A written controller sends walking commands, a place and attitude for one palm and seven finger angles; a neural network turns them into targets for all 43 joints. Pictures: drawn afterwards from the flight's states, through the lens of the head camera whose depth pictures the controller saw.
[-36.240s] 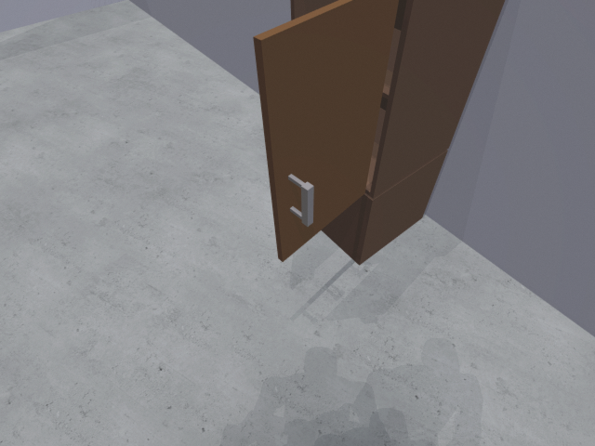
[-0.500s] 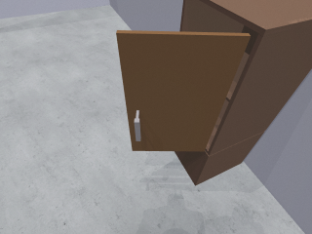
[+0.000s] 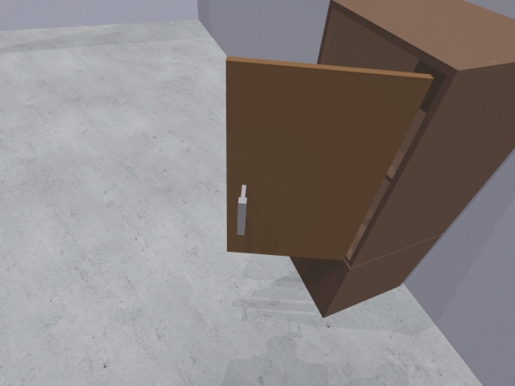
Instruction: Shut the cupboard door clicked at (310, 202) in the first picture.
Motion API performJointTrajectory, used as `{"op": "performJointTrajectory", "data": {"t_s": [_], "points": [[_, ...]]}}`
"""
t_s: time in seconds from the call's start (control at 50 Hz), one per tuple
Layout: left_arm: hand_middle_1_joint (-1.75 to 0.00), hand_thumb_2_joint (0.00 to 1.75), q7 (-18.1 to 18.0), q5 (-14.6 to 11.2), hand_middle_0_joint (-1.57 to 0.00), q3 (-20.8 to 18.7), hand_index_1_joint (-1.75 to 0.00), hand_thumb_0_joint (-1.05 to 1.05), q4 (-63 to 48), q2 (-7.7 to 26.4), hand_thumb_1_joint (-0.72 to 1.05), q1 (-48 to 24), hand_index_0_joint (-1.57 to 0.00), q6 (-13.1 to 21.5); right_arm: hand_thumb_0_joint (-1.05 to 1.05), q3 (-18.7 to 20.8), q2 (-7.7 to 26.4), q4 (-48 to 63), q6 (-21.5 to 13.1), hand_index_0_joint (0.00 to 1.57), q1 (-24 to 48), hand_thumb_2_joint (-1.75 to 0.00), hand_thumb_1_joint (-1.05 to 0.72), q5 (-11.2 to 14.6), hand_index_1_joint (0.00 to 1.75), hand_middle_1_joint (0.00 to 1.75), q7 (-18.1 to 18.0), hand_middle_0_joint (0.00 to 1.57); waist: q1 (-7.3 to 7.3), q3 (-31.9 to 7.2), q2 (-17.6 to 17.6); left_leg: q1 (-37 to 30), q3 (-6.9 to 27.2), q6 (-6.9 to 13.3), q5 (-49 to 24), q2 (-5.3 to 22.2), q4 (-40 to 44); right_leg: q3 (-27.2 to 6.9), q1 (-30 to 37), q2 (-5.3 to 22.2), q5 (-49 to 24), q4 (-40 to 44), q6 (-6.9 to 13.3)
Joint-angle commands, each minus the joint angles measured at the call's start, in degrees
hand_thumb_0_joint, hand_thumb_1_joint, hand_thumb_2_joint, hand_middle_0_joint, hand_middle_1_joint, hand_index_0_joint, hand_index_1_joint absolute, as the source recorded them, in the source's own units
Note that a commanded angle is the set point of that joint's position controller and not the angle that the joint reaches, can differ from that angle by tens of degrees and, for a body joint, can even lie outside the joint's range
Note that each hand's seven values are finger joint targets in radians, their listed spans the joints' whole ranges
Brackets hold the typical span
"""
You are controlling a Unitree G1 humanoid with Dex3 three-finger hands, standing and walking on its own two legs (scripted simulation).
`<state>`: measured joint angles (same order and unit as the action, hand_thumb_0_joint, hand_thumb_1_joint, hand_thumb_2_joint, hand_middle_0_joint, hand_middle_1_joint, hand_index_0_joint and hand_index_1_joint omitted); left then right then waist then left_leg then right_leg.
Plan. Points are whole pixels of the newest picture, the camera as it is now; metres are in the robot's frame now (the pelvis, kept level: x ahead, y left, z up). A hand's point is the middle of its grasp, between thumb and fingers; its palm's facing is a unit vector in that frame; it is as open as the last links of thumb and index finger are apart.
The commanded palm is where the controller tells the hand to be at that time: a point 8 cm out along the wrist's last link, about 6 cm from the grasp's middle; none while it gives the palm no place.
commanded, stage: shuffle to correct the standing spot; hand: left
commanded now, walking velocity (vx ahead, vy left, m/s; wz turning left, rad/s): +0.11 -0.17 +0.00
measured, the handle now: (242, 210) +0.54 +0.07 -0.11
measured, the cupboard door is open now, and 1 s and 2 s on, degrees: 65 65 65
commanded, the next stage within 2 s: come to a stop and stand still in 0.94 s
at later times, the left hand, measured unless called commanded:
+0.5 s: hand out of the picture +0.01 +0.11 -0.19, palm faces -0.02 -1.00 -0.09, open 7.4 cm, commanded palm none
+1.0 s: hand out of the picture +0.11 +0.07 -0.19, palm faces +0.00 -0.99 -0.12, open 7.3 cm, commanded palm none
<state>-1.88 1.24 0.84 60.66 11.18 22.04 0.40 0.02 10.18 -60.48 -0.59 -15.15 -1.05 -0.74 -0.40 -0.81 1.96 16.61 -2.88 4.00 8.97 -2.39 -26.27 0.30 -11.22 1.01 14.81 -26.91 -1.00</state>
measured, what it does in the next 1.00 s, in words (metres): steps to the right: left foot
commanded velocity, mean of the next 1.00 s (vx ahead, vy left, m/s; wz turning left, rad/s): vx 0.08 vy -0.18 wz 0.04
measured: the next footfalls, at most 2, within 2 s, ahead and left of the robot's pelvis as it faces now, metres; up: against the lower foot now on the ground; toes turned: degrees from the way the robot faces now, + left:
left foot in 0.82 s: +0.15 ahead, +0.00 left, +0.00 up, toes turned +8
right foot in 1.18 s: +0.15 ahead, -0.30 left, +0.00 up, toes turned -2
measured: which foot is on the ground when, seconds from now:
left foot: down 0.00-0.60, up 0.62-0.80, down 0.82-1.00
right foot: down 0.00-0.82, up 0.84-1.00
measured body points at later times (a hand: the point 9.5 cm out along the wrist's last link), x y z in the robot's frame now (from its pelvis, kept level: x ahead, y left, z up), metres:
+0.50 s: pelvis +0.04 -0.04 -0.01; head +0.04 -0.01 +0.44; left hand +0.01 +0.16 -0.18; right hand +0.03 -0.27 -0.15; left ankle +0.06 +0.07 -0.74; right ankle +0.00 -0.14 -0.72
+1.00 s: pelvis +0.09 -0.10 +0.00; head +0.12 -0.06 +0.45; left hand +0.11 +0.12 -0.17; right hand +0.10 -0.33 -0.14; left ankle +0.11 +0.00 -0.74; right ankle +0.08 -0.24 -0.67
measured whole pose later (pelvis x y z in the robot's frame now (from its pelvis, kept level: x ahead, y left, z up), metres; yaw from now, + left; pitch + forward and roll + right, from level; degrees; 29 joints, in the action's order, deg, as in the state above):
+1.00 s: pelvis +0.09 -0.10 +0.00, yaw -1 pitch +1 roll -2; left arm 0.2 2.0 -2.9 57.8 10.6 15.6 -3.6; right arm 1.1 6.3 -59.8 -1.8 -16.0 -2.2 -2.8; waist 0.7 2.7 3.8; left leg 15.9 -8.3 2.0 13.9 4.0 -29.3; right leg 1.9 -27.8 2.2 20.2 -58.4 -1.0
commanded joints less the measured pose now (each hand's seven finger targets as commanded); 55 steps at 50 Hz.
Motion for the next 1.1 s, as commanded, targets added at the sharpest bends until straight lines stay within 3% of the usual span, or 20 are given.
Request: {"op": "performJointTrajectory", "data": {"t_s": [0.0,0.14,0.26,0.3,0.34,0.4,0.44,0.5,0.54,0.58,0.62,0.68,0.74,0.76,0.78,0.8,0.82,0.92,1.04,1.08], "points": [[-0.3,0.9,0.47,0.73,-0.2,-1.05,-0.3,0.0,-1.39,2.75,0.9,5.39,-0.2,-0.43,0.0,2.41,9.28,1.99,-0.27,0.2,-2.01,-0.9,-0.9,0.01,0.3,0.3,-0.69,0.2,0.24,5.58,-5.27,1.98,15.48,0.68,26.71,12.96,14.38,0.47,-5.58,0.43,7.16,-0.55,2.38],[-0.3,0.9,1.5,0.84,-0.2,-2.17,-0.3,0.0,-2.17,2.12,0.9,7.85,-0.2,-0.84,0.0,3.36,8.44,2.52,-0.11,0.2,-1.92,-0.9,-0.9,-0.2,0.3,0.3,-1.33,0.2,-0.6,5.22,-3.79,5.41,12.92,1.37,24.19,13.15,10.06,0.01,-3.29,0.62,6.23,1.72,3.46],[-0.3,0.9,0.84,0.34,-0.2,-3.14,-0.3,0.0,-2.7,3.91,0.9,8.17,-0.2,-0.39,0.0,2.06,2.22,3.08,-0.77,0.2,-2.04,-0.9,-0.9,-0.17,0.3,0.3,-1.27,0.2,0.08,5.87,7.35,8.77,-1.45,-2.05,11.23,3.77,-11.17,-13.8,-4.1,8.95,11.98,12.01,9.0],[-0.3,0.9,0.76,0.31,-0.2,-3.2,-0.3,0.0,-3.07,3.7,0.9,6.67,-0.2,-0.34,0.0,1.8,1.41,2.37,-1.21,0.2,-3.12,-0.9,-0.9,-0.14,0.3,0.3,-1.4,0.2,0.94,4.75,5.28,5.29,-1.8,-2.12,9.42,4.28,-10.18,-11.18,-4.76,8.62,3.71,8.69,9.81],[-0.3,0.9,1.05,0.31,-0.2,-2.89,-0.3,0.0,-3.46,2.5,0.9,5.88,-0.2,-0.55,0.0,1.95,2.54,0.87,-1.64,0.2,-5.64,-0.9,-0.9,-0.15,0.3,0.3,-1.47,0.2,1.6,4.37,-0.99,-1.51,2.1,-1.21,5.32,7.87,-3.17,-5.0,-8.73,3.86,2.51,2.58,7.15],[-0.3,0.9,1.61,0.92,-0.2,-2.95,-0.3,0.0,-4.93,0.78,0.9,3.4,-0.2,-0.94,0.0,4.01,8.94,-0.27,-1.3,0.2,-10.09,-0.9,-0.9,-0.61,0.3,0.3,-2.3,0.2,3.08,7.57,-17.13,-5.13,24.26,6.79,11.76,23.26,11.5,3.54,-19.58,-1.76,11.95,-16.24,2.93],[-0.3,0.9,2.15,0.91,-0.2,-3.42,-0.3,0.0,-6.55,0.95,0.9,-0.47,-0.2,-0.88,0.0,4.09,8.92,-0.09,-1.6,0.2,-9.67,-0.9,-0.9,-0.78,0.3,0.3,-2.52,0.2,2.75,7.7,-9.9,-4.58,24.89,9.77,2.77,25.66,11.78,-0.1,-20.89,1.33,14.33,-21.35,3.07],[-0.3,0.9,2.67,0.5,-0.2,-3.54,-0.3,0.0,-5.01,-1.43,0.9,2.81,-0.2,-0.54,0.0,4.03,8.78,1.19,-1.61,0.2,-4.68,-0.9,-0.9,-0.92,0.3,0.3,-2.32,0.2,-0.17,1.75,-9.72,0.67,13.29,5.86,-1.1,19.93,7.04,3.09,-6.12,1.03,8.01,-9.41,2.24],[-0.3,0.9,2.39,0.48,-0.2,-3.81,-0.3,0.0,-2.74,0.06,0.9,7.33,-0.2,-0.12,0.0,3.86,6.23,1.37,-1.16,0.2,-3.64,-0.9,-0.9,-0.49,0.3,0.3,-1.91,0.2,-2.28,0.32,-2.06,9.42,7.13,1.08,8.16,12.98,-0.68,4.16,7.6,-0.07,-1.24,2.94,2.09],[-0.3,0.9,1.12,0.81,-0.2,-5.01,-0.3,0.0,-2.52,6.46,0.9,9.44,-0.2,-0.12,0.0,2.74,0.67,3.96,-0.9,0.2,-1.82,-0.9,-0.9,-0.15,0.3,0.3,-1.23,0.2,-3.66,2.29,13.54,20.74,-4.61,-2.63,21.7,2.93,-19.19,-14.3,9.82,16.13,10.47,13.81,8.92],[-0.3,0.9,0.47,0.87,-0.2,-4.79,-0.3,0.0,-3.66,5.23,0.9,5.98,-0.2,0.07,0.0,3.32,1.58,4.53,-0.25,0.2,1.01,-0.9,-0.9,-0.34,0.3,0.3,-0.84,0.2,-2.71,5.95,8.37,21.59,-0.81,-1.79,21.7,5.0,-33.99,-16.68,2.04,17.61,11.4,16.18,14.12],[-0.3,0.9,-0.38,1.41,-0.2,-3.95,-0.3,0.0,-4.61,3.32,0.9,1.01,-0.2,0.36,0.0,2.84,-0.79,3.83,-0.23,0.2,-1.06,-0.9,-0.9,-0.31,0.3,0.3,-0.2,0.2,-0.07,6.58,4.59,15.33,-2.31,-2.42,19.95,6.13,-26.72,-5.21,-0.39,14.26,-9.26,10.45,14.0],[-0.3,0.9,0.08,0.62,-0.2,-3.49,-0.3,0.0,-4.54,3.22,0.9,-0.38,-0.2,-0.43,0.0,2.18,-1.97,1.17,-0.78,0.2,-8.26,-0.9,-0.9,-0.48,0.3,0.3,-0.6,0.2,2.65,3.13,3.35,-2.68,-6.57,-3.05,4.82,3.88,-4.01,0.93,-5.19,8.37,-10.29,1.87,9.65],[-0.3,0.9,0.58,0.18,-0.2,-3.15,-0.3,0.0,-5.06,2.18,0.9,-0.1,-0.2,-0.79,0.0,2.48,0.73,-0.1,-1.02,0.2,-11.69,-0.9,-0.9,-0.55,0.3,0.3,-1.08,0.2,3.36,1.97,-1.3,-9.4,-2.26,-2.34,1.12,7.86,1.26,2.62,-8.8,5.9,-6.98,-5.25,7.17],[-0.3,0.9,1.07,0.03,-0.2,-2.87,-0.3,0.0,-5.92,-0.17,0.9,1.56,-0.2,-0.96,0.0,3.75,6.39,-0.16,-1.28,0.2,-14.63,-0.9,-0.9,-1.03,0.3,0.3,-1.69,0.2,3.97,0.79,-13.43,-14.54,17.82,3.46,-3.09,22.14,7.13,6.05,-18.73,1.22,6.08,-16.17,3.07],[-0.3,0.9,1.38,0.51,-0.2,-3.11,-0.3,0.0,-8.11,1.34,0.9,-1.11,-0.2,-1.15,0.0,4.79,10.9,0.41,-0.82,0.2,-16.41,-0.9,-0.9,-1.09,0.3,0.3,-2.14,0.2,5.48,1.01,-13.17,-13.69,30.48,10.9,-4.47,32.65,11.81,3.52,-23.77,0.19,19.07,-28.72,2.38],[-0.3,0.9,1.44,1.38,-0.2,-3.81,-0.3,0.0,-8.69,2.96,0.9,-5.16,-0.2,-1.54,0.0,4.55,10.19,0.29,-0.84,0.2,-14.74,-0.9,-0.9,-1.2,0.3,0.3,-2.38,0.2,5.36,4.29,-7.06,-8.44,28.82,11.08,-4.06,30.82,12.61,-0.63,-24.92,1.24,16.28,-35.91,2.23],[-0.3,0.9,2.54,0.68,-0.2,-4.26,-0.3,0.0,-6.25,0.66,0.9,-3.36,-0.2,-2.89,0.0,3.4,7.12,2.15,-2.05,0.2,-4.92,-0.9,-0.9,-0.82,0.3,0.3,-2.71,0.2,0.65,1.66,-9.81,-4.5,6.77,5.81,-17.5,21.84,9.69,-1.14,-19.66,3.22,3.81,-35.13,-0.29],[-0.3,0.9,2.86,0.38,-0.2,-4.12,-0.3,0.0,-7.52,-0.23,0.9,-6.79,-0.2,-2.95,0.0,5.23,9.66,2.26,-0.17,0.2,-3.73,-0.9,-0.9,-1.2,0.3,0.3,-2.1,0.2,2.07,1.77,-11.9,-2.15,3.89,4.11,-8.76,20.1,7.72,4.58,-10.75,1.72,4.19,-13.9,-0.76],[-0.3,0.9,2.51,0.23,-0.2,-4.12,-0.3,0.0,-6.21,-0.63,0.9,-2.71,-0.2,-1.84,0.0,5.17,9.49,2.89,0.54,0.2,-2.33,-0.9,-0.9,-1.13,0.3,0.3,-1.58,0.2,0.21,-0.65,-11.31,-0.23,2.74,1.93,-3.66,17.33,2.69,6.54,-2.11,0.08,-0.46,-4.62,-0.66]]}}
